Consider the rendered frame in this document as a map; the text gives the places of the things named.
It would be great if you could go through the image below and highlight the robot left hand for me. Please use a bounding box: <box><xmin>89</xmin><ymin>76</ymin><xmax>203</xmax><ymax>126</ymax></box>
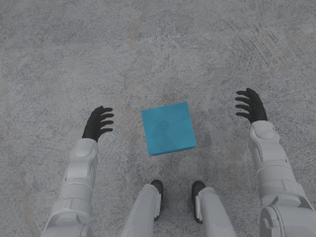
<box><xmin>82</xmin><ymin>106</ymin><xmax>114</xmax><ymax>143</ymax></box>

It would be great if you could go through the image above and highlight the right robot forearm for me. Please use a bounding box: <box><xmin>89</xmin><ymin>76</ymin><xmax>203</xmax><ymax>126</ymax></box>
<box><xmin>248</xmin><ymin>120</ymin><xmax>316</xmax><ymax>213</ymax></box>

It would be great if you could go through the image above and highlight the left robot foot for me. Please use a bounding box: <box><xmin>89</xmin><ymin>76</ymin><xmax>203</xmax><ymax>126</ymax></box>
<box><xmin>150</xmin><ymin>180</ymin><xmax>163</xmax><ymax>222</ymax></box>

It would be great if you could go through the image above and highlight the robot right upper arm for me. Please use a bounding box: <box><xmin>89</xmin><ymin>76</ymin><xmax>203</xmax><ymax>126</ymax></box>
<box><xmin>260</xmin><ymin>204</ymin><xmax>316</xmax><ymax>237</ymax></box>

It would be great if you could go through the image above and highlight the carton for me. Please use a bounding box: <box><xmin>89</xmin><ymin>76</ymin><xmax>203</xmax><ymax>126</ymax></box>
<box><xmin>141</xmin><ymin>102</ymin><xmax>197</xmax><ymax>156</ymax></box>

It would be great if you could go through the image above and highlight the left robot forearm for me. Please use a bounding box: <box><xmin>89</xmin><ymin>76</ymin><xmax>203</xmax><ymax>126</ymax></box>
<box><xmin>40</xmin><ymin>138</ymin><xmax>99</xmax><ymax>237</ymax></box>

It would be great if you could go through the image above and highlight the robot right hand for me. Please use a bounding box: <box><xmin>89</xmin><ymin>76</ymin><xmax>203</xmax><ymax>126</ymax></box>
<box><xmin>235</xmin><ymin>88</ymin><xmax>268</xmax><ymax>124</ymax></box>

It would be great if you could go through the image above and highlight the robot left upper arm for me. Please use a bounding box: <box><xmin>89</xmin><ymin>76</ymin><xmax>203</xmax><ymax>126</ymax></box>
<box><xmin>41</xmin><ymin>223</ymin><xmax>93</xmax><ymax>237</ymax></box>

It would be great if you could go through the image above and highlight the left robot shin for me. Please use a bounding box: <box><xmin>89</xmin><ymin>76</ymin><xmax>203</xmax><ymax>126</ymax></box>
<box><xmin>138</xmin><ymin>184</ymin><xmax>158</xmax><ymax>194</ymax></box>

